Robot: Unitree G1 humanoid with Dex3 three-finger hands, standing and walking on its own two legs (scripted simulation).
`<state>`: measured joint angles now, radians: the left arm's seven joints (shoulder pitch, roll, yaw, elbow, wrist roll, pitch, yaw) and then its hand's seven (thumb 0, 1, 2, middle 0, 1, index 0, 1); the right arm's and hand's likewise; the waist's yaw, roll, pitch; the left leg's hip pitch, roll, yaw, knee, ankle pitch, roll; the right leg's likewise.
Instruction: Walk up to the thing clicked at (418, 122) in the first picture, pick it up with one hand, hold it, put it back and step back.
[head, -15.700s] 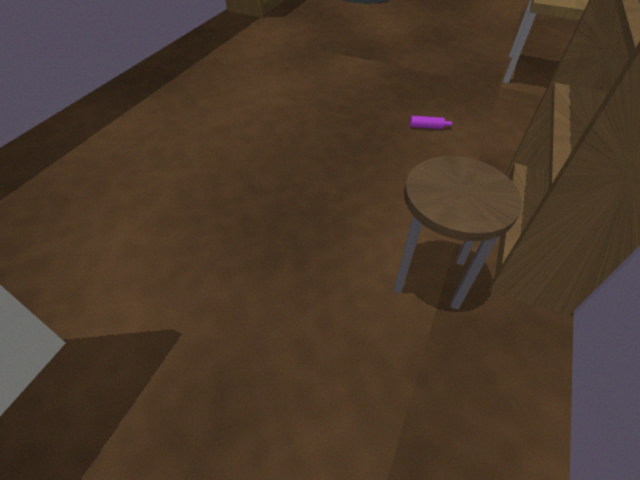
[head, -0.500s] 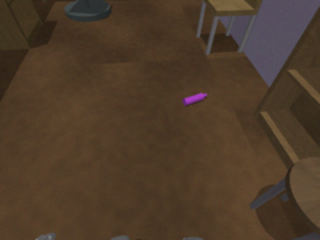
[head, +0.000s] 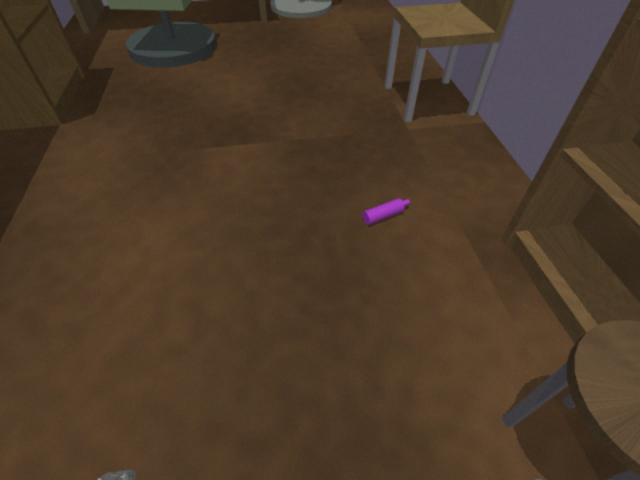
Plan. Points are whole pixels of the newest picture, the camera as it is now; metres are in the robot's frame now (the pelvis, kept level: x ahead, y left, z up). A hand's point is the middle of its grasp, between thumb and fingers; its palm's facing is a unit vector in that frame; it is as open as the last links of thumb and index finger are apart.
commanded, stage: stand
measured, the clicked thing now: (387, 209) +1.28 -0.34 -0.75
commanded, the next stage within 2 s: none
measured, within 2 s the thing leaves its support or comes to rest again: neither
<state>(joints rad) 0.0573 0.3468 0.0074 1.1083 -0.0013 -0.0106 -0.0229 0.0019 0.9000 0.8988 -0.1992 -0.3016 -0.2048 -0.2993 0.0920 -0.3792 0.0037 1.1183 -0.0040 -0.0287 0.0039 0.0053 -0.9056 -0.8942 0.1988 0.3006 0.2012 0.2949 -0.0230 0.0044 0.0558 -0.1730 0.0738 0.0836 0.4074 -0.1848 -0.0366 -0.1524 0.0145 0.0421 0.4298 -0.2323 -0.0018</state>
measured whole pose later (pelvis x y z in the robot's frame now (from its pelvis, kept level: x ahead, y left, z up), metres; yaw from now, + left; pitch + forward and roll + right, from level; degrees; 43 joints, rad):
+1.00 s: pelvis +0.00 +0.02 +0.01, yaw +1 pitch -2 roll +0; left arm 0.10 0.36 0.00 1.14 0.01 -0.01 -0.01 0.00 0.90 0.90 -0.20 -0.30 -0.20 -0.30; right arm 0.07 -0.34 -0.01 1.16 -0.01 -0.01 0.01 0.00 -0.91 -0.89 0.20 0.30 0.20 0.29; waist -0.01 -0.01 0.06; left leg -0.13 0.03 0.08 0.32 -0.14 0.00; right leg -0.09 -0.03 0.03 0.31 -0.18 0.03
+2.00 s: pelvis +0.02 +0.02 +0.01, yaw +2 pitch -2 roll +0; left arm 0.11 0.36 0.00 1.13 0.01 -0.01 -0.01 0.00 0.90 0.90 -0.20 -0.30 -0.20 -0.30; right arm 0.08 -0.35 -0.01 1.15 -0.01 -0.01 0.01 0.00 -0.91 -0.89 0.20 0.30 0.20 0.29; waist -0.01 -0.01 0.05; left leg -0.12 0.03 0.07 0.31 -0.16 -0.01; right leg -0.07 -0.02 0.02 0.30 -0.20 0.03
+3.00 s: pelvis +0.16 -0.03 +0.00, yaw +3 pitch -3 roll -2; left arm 0.32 0.42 0.08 0.98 0.02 -0.08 -0.05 0.00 0.90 0.90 -0.20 -0.30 -0.21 -0.30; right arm 0.20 -0.45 -0.09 1.00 -0.02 -0.02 0.10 0.01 -0.91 -0.89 0.20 0.30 0.20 0.29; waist 0.04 0.08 0.05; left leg -0.52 0.07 -0.06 0.82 -0.22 -0.01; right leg 0.03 0.01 -0.14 0.31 -0.30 -0.02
